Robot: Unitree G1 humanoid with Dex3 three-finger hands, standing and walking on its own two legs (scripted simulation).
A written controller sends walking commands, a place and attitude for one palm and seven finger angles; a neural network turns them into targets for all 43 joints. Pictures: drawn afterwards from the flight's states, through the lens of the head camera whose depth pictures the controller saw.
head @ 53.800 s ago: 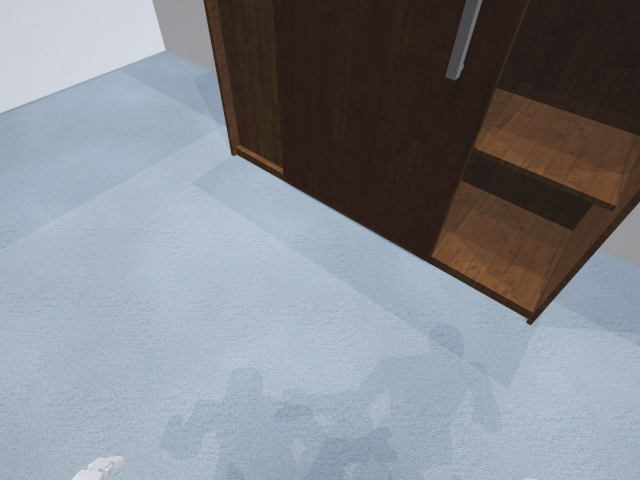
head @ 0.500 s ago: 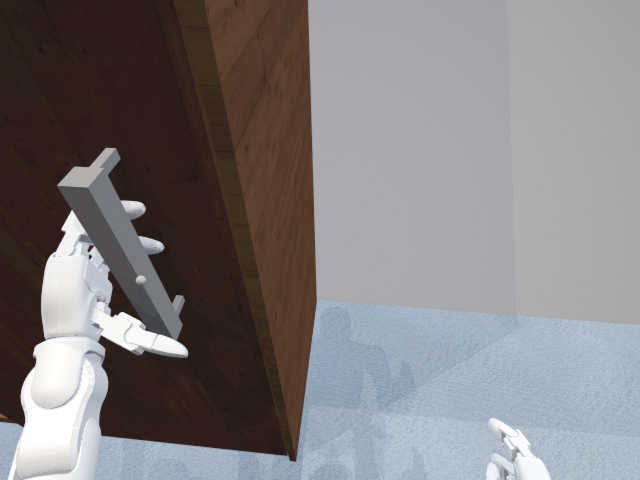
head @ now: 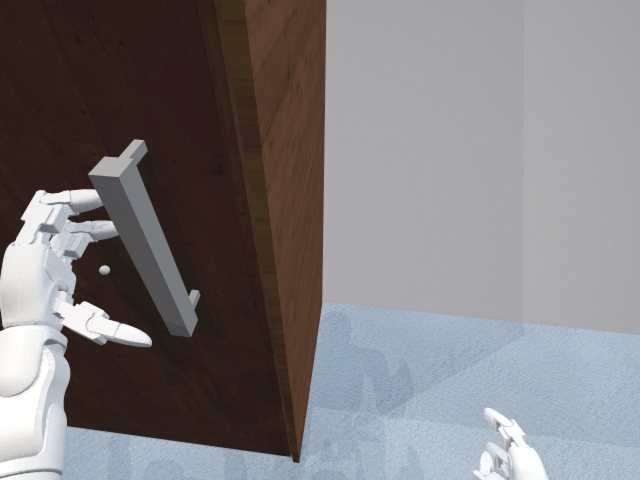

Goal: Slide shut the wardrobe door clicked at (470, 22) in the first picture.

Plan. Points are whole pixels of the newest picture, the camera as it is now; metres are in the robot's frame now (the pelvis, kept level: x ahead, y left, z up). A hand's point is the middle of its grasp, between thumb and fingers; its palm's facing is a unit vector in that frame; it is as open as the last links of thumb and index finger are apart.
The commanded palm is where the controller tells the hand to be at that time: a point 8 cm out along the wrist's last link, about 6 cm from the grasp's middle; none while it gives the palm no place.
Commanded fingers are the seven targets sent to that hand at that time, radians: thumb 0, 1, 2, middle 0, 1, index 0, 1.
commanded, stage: slip the hand off the handle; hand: left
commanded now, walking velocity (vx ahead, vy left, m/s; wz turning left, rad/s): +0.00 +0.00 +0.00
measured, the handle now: (163, 250) +0.31 +0.22 +0.15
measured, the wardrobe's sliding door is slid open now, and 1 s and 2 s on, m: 0.00 0.00 0.00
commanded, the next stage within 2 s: draw the hand back to the body in 0.78 s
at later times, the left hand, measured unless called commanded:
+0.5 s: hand (64, 325) +0.20 +0.27 +0.16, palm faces +0.30 -0.94 -0.16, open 14.7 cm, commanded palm +0.15 +0.32 +0.17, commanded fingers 0.00 -0.55 0.20 -0.25 -1.15 -0.25 -1.15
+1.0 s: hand (47, 385) +0.15 +0.26 +0.15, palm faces +0.22 -0.95 -0.23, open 14.7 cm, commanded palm +0.11 +0.31 +0.17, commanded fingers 0.00 -0.55 0.20 -0.25 -1.15 -0.25 -1.15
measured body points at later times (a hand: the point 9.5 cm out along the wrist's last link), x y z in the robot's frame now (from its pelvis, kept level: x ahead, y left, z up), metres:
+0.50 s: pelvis -0.01 +0.01 +0.00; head -0.03 +0.01 +0.45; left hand +0.18 +0.32 +0.17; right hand +0.18 -0.21 -0.07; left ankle +0.04 +0.13 -0.72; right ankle -0.01 -0.11 -0.72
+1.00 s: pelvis -0.01 +0.01 +0.00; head -0.04 +0.00 +0.44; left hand +0.13 +0.31 +0.17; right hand +0.20 -0.20 -0.06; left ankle +0.04 +0.13 -0.72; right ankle -0.01 -0.11 -0.72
